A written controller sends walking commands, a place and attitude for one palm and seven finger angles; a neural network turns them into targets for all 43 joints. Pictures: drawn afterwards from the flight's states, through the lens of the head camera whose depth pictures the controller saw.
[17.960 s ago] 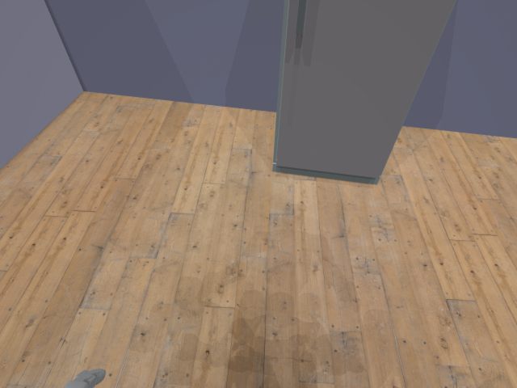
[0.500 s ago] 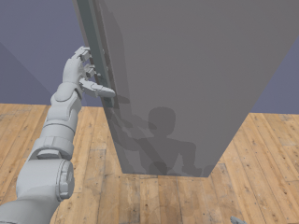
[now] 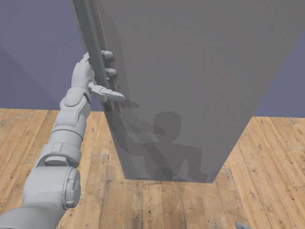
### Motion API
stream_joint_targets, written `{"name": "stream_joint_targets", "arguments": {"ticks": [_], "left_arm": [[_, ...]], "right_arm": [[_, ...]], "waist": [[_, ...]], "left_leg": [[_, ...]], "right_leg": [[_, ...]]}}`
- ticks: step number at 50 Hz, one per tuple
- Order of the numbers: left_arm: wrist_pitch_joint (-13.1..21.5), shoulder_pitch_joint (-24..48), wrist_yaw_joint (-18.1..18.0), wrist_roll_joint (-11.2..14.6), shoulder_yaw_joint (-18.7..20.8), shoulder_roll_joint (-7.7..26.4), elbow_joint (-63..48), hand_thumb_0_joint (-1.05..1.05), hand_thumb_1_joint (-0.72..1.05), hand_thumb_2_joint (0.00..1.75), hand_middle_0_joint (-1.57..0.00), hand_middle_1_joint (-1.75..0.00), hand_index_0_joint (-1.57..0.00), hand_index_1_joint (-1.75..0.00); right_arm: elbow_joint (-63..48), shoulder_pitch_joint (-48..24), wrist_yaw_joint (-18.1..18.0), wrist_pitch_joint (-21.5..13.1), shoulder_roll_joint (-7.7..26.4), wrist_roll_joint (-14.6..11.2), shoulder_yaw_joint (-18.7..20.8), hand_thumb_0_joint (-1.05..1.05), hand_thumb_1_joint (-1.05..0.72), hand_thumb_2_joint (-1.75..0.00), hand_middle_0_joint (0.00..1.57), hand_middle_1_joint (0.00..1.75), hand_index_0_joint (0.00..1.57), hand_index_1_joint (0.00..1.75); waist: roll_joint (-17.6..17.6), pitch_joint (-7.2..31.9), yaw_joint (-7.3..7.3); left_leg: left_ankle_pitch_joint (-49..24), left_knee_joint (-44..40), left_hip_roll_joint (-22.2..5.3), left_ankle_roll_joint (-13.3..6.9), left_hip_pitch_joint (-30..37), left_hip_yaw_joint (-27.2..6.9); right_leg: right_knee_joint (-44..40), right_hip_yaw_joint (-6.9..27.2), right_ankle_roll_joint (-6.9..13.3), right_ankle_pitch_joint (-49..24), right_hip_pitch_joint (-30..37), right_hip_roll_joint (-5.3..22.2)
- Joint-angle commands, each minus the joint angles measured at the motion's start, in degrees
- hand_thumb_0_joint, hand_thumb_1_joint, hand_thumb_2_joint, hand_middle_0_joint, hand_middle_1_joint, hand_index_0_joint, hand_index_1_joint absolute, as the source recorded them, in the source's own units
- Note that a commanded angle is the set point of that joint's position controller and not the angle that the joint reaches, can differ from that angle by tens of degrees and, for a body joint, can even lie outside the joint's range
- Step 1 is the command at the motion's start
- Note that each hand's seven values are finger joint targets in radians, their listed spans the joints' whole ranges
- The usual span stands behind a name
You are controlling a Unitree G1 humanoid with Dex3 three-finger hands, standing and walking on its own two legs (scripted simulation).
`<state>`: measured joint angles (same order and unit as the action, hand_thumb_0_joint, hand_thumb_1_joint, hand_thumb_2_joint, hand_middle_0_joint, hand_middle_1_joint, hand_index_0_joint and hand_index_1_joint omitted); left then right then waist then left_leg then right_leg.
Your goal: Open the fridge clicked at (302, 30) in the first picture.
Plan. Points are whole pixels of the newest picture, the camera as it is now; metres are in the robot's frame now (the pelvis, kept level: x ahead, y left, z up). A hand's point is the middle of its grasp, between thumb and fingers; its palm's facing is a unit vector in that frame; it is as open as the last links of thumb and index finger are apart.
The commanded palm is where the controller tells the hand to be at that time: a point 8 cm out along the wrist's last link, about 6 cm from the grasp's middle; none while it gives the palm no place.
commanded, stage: slide the fingers in behind the handle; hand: left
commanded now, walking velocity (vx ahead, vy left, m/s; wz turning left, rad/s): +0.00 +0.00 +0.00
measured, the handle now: (99, 56) +0.49 +0.15 +0.22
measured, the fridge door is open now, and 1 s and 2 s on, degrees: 0 0 0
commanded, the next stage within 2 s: grip the handle and tug to test in 0.52 s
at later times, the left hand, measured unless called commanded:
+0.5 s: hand (108, 79) +0.45 +0.13 +0.18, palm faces -0.02 -1.00 -0.01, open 14.0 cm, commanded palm +0.42 +0.18 +0.18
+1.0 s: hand (107, 79) +0.44 +0.13 +0.18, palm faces -0.03 -1.00 +0.00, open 10.6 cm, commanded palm +0.42 +0.18 +0.18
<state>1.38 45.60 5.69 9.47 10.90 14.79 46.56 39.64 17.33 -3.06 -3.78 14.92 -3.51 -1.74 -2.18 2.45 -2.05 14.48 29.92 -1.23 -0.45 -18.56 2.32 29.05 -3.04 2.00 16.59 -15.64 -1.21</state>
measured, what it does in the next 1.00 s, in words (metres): stands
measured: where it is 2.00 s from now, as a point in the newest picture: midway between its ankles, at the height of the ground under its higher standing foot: outside the picture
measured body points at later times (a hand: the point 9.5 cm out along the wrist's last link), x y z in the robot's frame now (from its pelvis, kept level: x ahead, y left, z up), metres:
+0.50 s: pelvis +0.00 +0.01 +0.00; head +0.01 +0.00 +0.45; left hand +0.44 +0.18 +0.18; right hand +0.10 -0.25 -0.12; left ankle +0.01 +0.12 -0.74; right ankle -0.02 -0.09 -0.74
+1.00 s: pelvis +0.00 +0.01 +0.00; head +0.01 +0.00 +0.45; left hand +0.44 +0.18 +0.18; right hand +0.10 -0.24 -0.11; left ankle +0.01 +0.12 -0.74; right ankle -0.02 -0.09 -0.74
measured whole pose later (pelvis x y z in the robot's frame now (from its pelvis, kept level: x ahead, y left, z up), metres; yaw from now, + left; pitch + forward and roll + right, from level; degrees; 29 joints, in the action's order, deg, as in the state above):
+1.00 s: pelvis +0.00 +0.01 +0.00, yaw +0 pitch +3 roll -1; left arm -0.5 45.2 4.1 8.6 9.6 13.7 44.1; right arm 39.4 16.8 -3.2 -2.8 14.4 -3.3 -1.7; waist -1.8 2.1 -2.0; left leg 14.4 29.5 -0.8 -1.1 -17.8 2.6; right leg 27.8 -2.6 1.3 15.9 -14.5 -0.8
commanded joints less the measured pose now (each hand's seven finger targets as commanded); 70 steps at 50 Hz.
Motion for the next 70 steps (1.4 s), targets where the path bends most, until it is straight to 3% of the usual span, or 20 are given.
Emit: {"name": "stream_joint_targets", "arguments": {"ticks": [1,2,4,8,11,13,16,17,21,23,27,31,37,46,50,52,55,61,68,70], "left_arm": [[3.74,29.15,-0.16,-0.30,-0.30,8.17,-14.95,0.00,-0.50,0.30,-0.30,-1.20,-0.30,-1.20],[3.59,29.74,-0.18,-0.24,-1.89,6.55,-14.42,0.00,-0.50,0.30,-0.30,-1.20,-0.30,-1.20],[3.29,30.16,-0.41,-0.12,0.20,8.70,-14.45,0.00,-0.50,0.30,-0.30,-1.20,-0.30,-1.20],[3.11,32.76,-0.34,-0.21,-1.44,7.20,-13.46,0.00,-0.50,0.30,-0.30,-1.20,-0.30,-1.20],[3.30,32.82,-0.34,-0.05,-1.68,6.32,-14.18,0.00,-0.50,0.30,-0.30,-1.20,-0.30,-1.20],[3.45,31.33,-0.37,0.26,-0.15,8.07,-13.71,0.00,-0.50,0.30,-0.30,-1.20,-0.30,-1.20],[3.24,32.28,-0.12,0.24,-1.07,6.97,-12.49,0.00,-0.50,0.30,-0.30,-1.20,-0.30,-1.20],[3.50,31.09,-0.46,-0.02,0.56,9.00,-11.55,0.00,-0.50,0.30,-0.30,-1.20,-0.30,-1.20],[3.93,32.63,-0.60,-0.24,-1.59,6.25,-13.81,0.00,-0.50,0.30,-0.30,-1.20,-0.30,-1.20],[4.25,30.61,-0.87,-0.09,0.33,8.42,-14.21,0.00,-0.50,0.30,-0.30,-1.20,-0.30,-1.20],[3.94,31.21,-0.65,-0.09,0.02,8.40,-12.70,0.00,-0.50,0.30,-0.30,-1.20,-0.30,-1.20],[4.06,30.68,-0.89,-0.42,-1.33,6.24,-16.57,0.00,-0.50,0.30,-0.30,-1.20,-0.30,-1.20],[3.25,28.51,-1.10,0.03,0.17,7.92,-16.60,0.00,-0.22,0.42,-0.33,-1.24,-0.33,-1.24],[1.80,29.01,-1.38,-0.55,-0.35,7.31,-16.24,0.00,0.20,0.60,-0.38,-1.30,-0.38,-1.30],[1.85,28.81,-1.07,-0.28,-0.84,6.47,-16.48,0.00,0.39,0.68,-0.40,-1.33,-0.40,-1.33],[2.01,29.13,-1.38,-0.19,-0.02,7.58,-15.29,0.00,0.48,0.72,-0.41,-1.34,-0.41,-1.34],[2.03,27.80,-1.22,-0.17,0.88,8.12,-16.34,0.00,0.62,0.78,-0.42,-1.36,-0.42,-1.36],[2.14,28.99,-1.11,-0.15,-2.27,4.86,-17.70,0.00,0.90,0.90,-0.45,-1.40,-0.45,-1.40],[2.03,27.08,-1.00,0.20,-2.38,4.52,-20.53,0.00,0.90,0.90,-0.45,-1.40,-0.45,-1.40],[1.60,26.21,-1.02,-0.05,-0.39,7.02,-19.45,0.00,0.90,0.90,-0.45,-1.40,-0.45,-1.40]], "right_arm": [[-7.17,-1.51,-0.19,-2.52,6.84,0.01,2.52,0.00,-0.90,-0.90,0.20,0.30,0.20,0.30],[-7.32,-1.57,-0.30,-2.35,6.84,0.01,2.39,0.00,-0.90,-0.90,0.20,0.30,0.20,0.30],[-7.13,-1.52,-0.33,-2.34,6.98,0.06,2.50,0.00,-0.90,-0.90,0.20,0.30,0.20,0.30],[-6.91,-1.56,-0.63,-2.27,6.78,0.01,2.34,0.00,-0.90,-0.90,0.20,0.30,0.20,0.30],[-6.74,-1.30,-0.48,-2.44,6.65,0.12,2.45,0.00,-0.90,-0.90,0.20,0.30,0.20,0.30],[-6.76,-1.34,-0.56,-2.29,6.92,0.15,2.40,0.00,-0.90,-0.90,0.20,0.30,0.20,0.30],[-6.45,-1.25,-0.51,-2.36,6.80,0.15,2.33,0.00,-0.90,-0.90,0.20,0.30,0.20,0.30],[-6.50,-0.80,-0.59,-2.16,7.06,0.24,2.45,0.00,-0.90,-0.90,0.20,0.30,0.20,0.30],[-6.62,-1.36,-0.25,-2.46,6.58,0.15,2.39,0.00,-0.90,-0.90,0.20,0.30,0.20,0.30],[-6.88,-1.37,-0.26,-2.27,6.94,0.18,2.43,0.00,-0.90,-0.90,0.20,0.30,0.20,0.30],[-6.79,-1.18,-0.53,-2.10,7.04,0.24,2.42,0.00,-0.90,-0.90,0.20,0.30,0.20,0.30],[-7.27,-1.73,-0.13,-2.33,6.57,0.17,2.53,0.00,-0.90,-0.90,0.20,0.30,0.20,0.30],[-7.48,-1.74,-0.33,-1.95,6.96,0.32,2.57,0.00,-0.90,-0.90,0.20,0.30,0.20,0.30],[-7.22,-2.03,-0.45,-1.62,6.57,0.20,2.41,0.00,-0.90,-0.90,0.20,0.30,0.20,0.30],[-7.33,-2.18,-0.45,-1.50,6.55,0.20,2.57,0.00,-0.90,-0.90,0.20,0.30,0.20,0.30],[-7.13,-1.64,-0.66,-1.44,6.85,0.35,2.54,0.00,-0.90,-0.90,0.20,0.30,0.20,0.30],[-7.34,-1.88,-0.52,-1.41,6.73,0.38,2.59,0.00,-0.90,-0.90,0.20,0.30,0.20,0.30],[-7.26,-2.14,-0.25,-1.48,6.47,0.19,2.63,0.00,-0.90,-0.90,0.20,0.30,0.20,0.30],[-7.62,-2.45,-0.08,-1.53,6.54,0.38,2.78,0.00,-0.90,-0.90,0.20,0.30,0.20,0.30],[-7.35,-2.41,-0.27,-1.23,6.72,0.33,2.77,0.00,-0.90,-0.90,0.20,0.30,0.20,0.30]], "waist": [[2.59,17.86,-0.76],[2.93,16.92,-1.43],[3.04,17.42,-0.96],[2.47,16.69,-1.83],[1.91,18.88,-1.56],[2.90,19.28,-1.14],[3.81,17.59,-1.74],[4.66,17.56,-1.32],[0.91,18.40,-1.42],[2.37,19.40,-0.69],[4.98,17.20,-1.28],[0.60,20.09,-0.72],[4.54,18.15,-0.62],[0.91,17.65,-0.58],[1.63,18.48,-0.75],[4.22,17.57,-1.09],[3.32,19.43,-0.29],[1.13,17.88,-1.10],[2.17,20.11,-0.54],[3.81,18.96,-0.39]], "left_leg": [[-13.79,-1.36,1.42,-2.57,12.13,-2.03],[-13.68,-1.44,1.49,-2.68,12.09,-2.06],[-13.30,-1.54,1.43,-2.65,12.00,-2.12],[-12.14,-1.60,1.59,-2.73,11.97,-2.31],[-13.60,-1.32,1.60,-2.55,13.53,-2.46],[-14.03,-1.44,1.55,-2.56,12.88,-2.53],[-13.50,-1.48,1.57,-2.59,12.25,-2.47],[-13.74,-1.53,1.55,-2.71,11.80,-2.52],[-14.12,-1.43,1.36,-2.23,13.86,-2.71],[-15.17,-1.49,1.30,-2.26,13.52,-2.92],[-13.67,-1.84,1.23,-2.49,11.63,-2.60],[-16.66,-1.61,0.96,-1.93,15.21,-2.89],[-15.57,-2.29,0.91,-2.30,12.89,-2.56],[-14.41,-2.41,1.01,-2.05,13.50,-2.62],[-15.46,-2.20,0.90,-1.99,14.32,-2.63],[-15.35,-2.35,0.86,-2.20,13.40,-2.85],[-16.73,-2.04,0.99,-2.19,13.91,-2.50],[-16.64,-1.91,0.83,-2.01,15.07,-2.63],[-20.26,-1.67,0.85,-2.13,16.19,-2.64],[-18.60,-1.91,0.95,-2.31,14.66,-2.26]], "right_leg": [[-3.31,1.85,-0.83,-20.27,1.24,-0.10],[-3.55,1.56,-0.86,-19.74,1.22,-0.03],[-3.58,1.86,-0.83,-19.78,1.32,-0.13],[-3.95,1.82,-0.88,-18.42,0.32,-0.02],[-3.56,1.66,-0.71,-19.52,0.49,-0.11],[-3.41,1.57,-0.73,-19.96,1.57,-0.05],[-3.54,1.52,-0.82,-19.81,0.78,-0.16],[-3.62,1.45,-0.78,-19.48,1.57,-0.08],[-3.33,1.34,-0.53,-18.84,-0.22,-0.19],[-3.03,1.31,-0.37,-19.59,1.42,-0.25],[-3.55,1.29,-0.64,-18.90,1.77,-0.16],[-2.86,1.06,-0.31,-19.99,0.80,-0.32],[-3.59,1.01,-0.52,-19.80,2.83,-0.34],[-4.02,1.25,-0.31,-18.20,1.22,-0.30],[-3.89,1.13,-0.37,-18.99,1.27,-0.36],[-4.07,0.89,-0.47,-18.77,1.87,-0.36],[-3.71,1.27,-0.46,-20.86,2.64,-0.34],[-3.97,1.08,-0.37,-19.87,0.64,-0.49],[-3.47,0.96,-0.42,-23.45,2.73,-0.48],[-3.84,1.24,-0.51,-23.11,3.35,-0.47]]}}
